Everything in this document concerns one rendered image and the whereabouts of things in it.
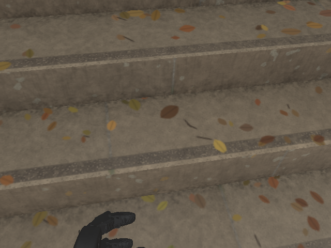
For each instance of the robot left hand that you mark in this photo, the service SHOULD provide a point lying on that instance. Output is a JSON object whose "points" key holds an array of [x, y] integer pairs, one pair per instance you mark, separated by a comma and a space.
{"points": [[90, 236]]}

